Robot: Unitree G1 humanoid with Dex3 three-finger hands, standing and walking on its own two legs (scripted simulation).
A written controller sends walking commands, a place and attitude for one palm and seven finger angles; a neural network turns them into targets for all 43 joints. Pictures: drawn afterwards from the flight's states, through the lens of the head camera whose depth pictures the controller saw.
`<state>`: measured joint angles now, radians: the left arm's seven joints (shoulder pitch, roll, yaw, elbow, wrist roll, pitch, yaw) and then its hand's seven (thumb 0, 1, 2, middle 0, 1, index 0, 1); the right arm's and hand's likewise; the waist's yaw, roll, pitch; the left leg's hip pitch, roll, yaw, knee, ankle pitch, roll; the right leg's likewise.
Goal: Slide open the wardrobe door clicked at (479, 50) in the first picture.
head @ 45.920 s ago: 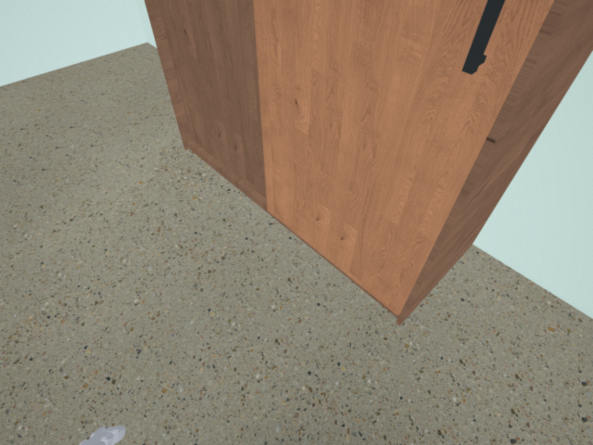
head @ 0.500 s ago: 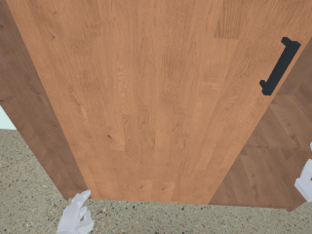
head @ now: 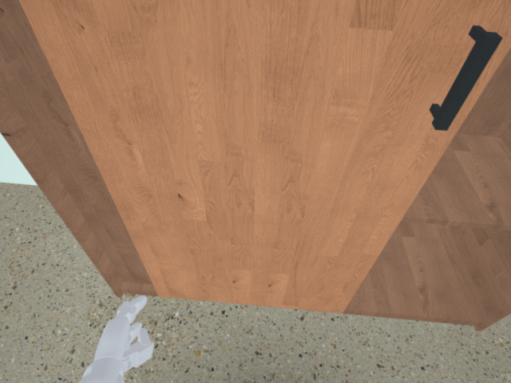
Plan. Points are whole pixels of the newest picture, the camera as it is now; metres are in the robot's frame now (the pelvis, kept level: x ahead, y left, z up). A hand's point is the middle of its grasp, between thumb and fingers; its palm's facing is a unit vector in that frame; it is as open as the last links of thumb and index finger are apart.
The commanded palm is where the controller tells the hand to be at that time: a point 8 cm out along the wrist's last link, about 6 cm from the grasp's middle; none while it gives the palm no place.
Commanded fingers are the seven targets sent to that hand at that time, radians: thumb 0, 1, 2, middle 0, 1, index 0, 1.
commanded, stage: step back with the hand held close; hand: right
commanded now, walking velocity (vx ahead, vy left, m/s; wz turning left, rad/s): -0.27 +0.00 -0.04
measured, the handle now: (458, 80) +0.49 -0.28 +0.26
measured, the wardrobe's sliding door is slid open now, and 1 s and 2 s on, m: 0.53 0.53 0.53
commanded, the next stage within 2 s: stop stepping back and stand still in 0.58 s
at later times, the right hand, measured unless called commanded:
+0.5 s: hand out of the picture +0.06 -0.35 +0.17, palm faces +0.48 +0.79 -0.40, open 7.5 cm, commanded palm +0.03 -0.38 +0.18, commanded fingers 0.00 -0.90 -0.90 0.20 0.30 0.20 0.30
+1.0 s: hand out of the picture -0.12 -0.47 +0.21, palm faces +0.53 +0.81 -0.26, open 7.4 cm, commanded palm -0.17 -0.50 +0.18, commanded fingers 0.00 -0.90 -0.90 0.20 0.30 0.20 0.30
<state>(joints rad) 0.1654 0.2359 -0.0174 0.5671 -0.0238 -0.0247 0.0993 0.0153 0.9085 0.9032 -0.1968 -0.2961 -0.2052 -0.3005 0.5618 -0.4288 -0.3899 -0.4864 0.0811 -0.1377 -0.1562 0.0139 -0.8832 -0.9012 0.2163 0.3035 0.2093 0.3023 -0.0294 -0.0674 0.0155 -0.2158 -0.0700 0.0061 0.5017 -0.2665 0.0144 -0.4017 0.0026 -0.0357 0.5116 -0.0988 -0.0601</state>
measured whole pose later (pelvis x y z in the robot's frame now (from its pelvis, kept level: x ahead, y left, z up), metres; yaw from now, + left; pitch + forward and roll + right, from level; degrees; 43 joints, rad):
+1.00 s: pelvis -0.31 -0.20 -0.02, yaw +0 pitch -2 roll +3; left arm 0.28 0.20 0.00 0.69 0.00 -0.03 0.06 0.02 0.91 0.90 -0.20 -0.30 -0.21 -0.30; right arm 0.37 -0.47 -0.45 -0.59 0.07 -0.15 -0.16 0.01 -0.88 -0.90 0.22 0.30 0.21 0.30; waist -0.02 0.07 -0.09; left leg -0.29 0.04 0.11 0.75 -0.44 0.02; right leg -0.40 -0.09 0.07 0.89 -0.46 0.00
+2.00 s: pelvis -0.42 -0.26 -0.01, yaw -3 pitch -2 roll +1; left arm 0.21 0.24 0.01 0.69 0.00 -0.12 0.06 0.02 0.91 0.90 -0.20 -0.30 -0.21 -0.30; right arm 0.48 -0.36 -0.37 -0.38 0.03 -0.18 -0.17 0.01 -0.89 -0.90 0.21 0.30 0.20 0.30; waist 0.00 -0.03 0.01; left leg -0.25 0.04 0.10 0.64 -0.35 0.00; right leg -0.33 -0.04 -0.06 0.61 -0.23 -0.02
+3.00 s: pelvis -0.39 -0.28 +0.01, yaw -3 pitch -1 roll +0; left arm 0.17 0.18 0.00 1.13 0.02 0.01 0.01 0.01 0.91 0.90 -0.19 -0.30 -0.20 -0.30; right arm 0.17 -0.18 0.02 1.12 -0.02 0.01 -0.03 0.00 -0.91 -0.90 0.20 0.30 0.20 0.30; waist 0.02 0.01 0.05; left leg -0.12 0.04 -0.05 0.39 -0.26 -0.05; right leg -0.20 0.02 -0.09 0.40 -0.19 -0.04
